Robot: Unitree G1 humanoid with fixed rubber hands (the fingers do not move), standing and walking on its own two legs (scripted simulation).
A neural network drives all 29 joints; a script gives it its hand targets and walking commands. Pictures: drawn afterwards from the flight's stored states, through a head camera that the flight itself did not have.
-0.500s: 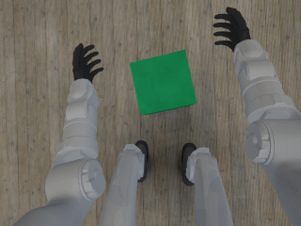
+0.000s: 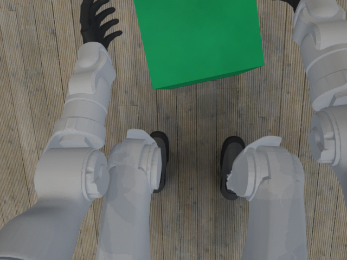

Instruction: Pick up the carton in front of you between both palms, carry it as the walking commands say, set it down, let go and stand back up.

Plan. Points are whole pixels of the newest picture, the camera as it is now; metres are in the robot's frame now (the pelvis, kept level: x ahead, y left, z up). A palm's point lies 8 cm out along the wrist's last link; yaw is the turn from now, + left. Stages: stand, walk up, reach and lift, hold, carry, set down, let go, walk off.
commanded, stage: reach and lift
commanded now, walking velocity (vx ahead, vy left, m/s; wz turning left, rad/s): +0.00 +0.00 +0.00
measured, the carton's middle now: (196, 38) +0.52 -0.01 -0.28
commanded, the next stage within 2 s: none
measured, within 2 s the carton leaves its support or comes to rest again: leaves its support in 1.00 s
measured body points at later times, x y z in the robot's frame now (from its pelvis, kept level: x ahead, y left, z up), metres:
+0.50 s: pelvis +0.00 +0.00 -0.03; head +0.36 -0.03 +0.23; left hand +0.52 +0.18 -0.21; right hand +0.57 -0.18 -0.22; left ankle +0.13 +0.12 -0.37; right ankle +0.12 -0.12 -0.37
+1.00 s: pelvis +0.00 +0.00 -0.04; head +0.36 -0.05 +0.22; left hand +0.54 +0.15 -0.20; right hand +0.57 -0.15 -0.22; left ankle +0.13 +0.13 -0.37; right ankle +0.12 -0.12 -0.37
